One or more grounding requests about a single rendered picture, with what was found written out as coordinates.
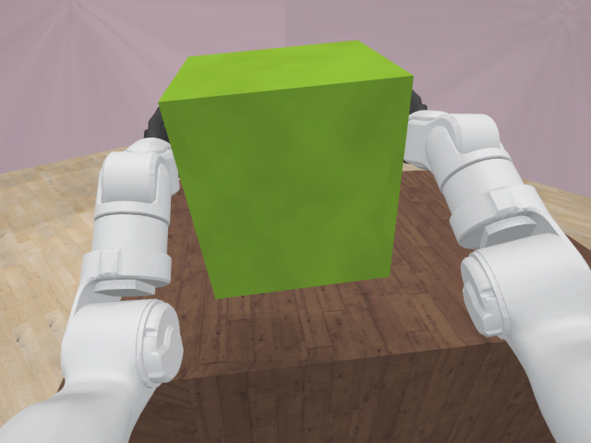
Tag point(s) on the carton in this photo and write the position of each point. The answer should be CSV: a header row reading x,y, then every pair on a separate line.
x,y
291,161

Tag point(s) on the right robot forearm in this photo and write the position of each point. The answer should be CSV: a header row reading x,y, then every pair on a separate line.
x,y
488,200

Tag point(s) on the left robot forearm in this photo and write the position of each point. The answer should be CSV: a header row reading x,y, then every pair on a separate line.
x,y
132,213

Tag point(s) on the robot left hand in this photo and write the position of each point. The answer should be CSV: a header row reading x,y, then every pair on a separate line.
x,y
156,128

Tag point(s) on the right robot upper arm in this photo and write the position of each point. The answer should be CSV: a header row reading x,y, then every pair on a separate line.
x,y
534,293

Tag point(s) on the pedestal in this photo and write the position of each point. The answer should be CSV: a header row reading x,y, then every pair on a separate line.
x,y
387,360

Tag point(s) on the robot right hand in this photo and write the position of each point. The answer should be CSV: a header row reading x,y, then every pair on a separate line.
x,y
416,105

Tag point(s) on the left robot upper arm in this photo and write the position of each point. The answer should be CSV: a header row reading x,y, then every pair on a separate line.
x,y
115,355

